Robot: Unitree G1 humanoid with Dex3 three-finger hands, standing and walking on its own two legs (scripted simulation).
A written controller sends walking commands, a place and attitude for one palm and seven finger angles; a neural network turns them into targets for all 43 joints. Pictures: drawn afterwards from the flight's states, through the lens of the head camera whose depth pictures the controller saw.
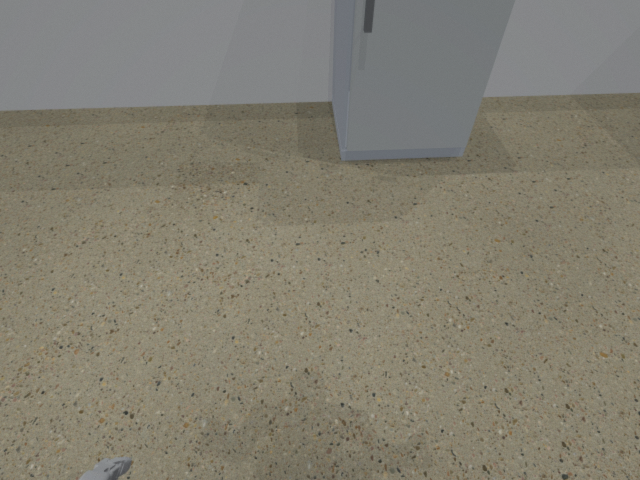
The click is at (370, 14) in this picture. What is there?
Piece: fridge door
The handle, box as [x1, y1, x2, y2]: [364, 0, 374, 32]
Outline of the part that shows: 366,0 364,32 371,32 374,0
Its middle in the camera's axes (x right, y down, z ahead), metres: +0.18 -0.95 +1.34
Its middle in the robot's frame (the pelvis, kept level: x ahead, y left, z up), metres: +1.66 -0.10 +0.12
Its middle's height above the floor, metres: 0.89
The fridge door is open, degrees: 0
